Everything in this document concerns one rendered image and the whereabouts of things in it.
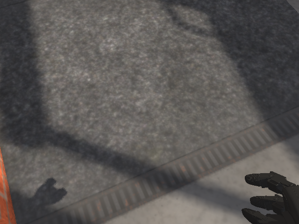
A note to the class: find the right robot hand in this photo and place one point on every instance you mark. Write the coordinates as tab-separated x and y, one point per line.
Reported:
286	208

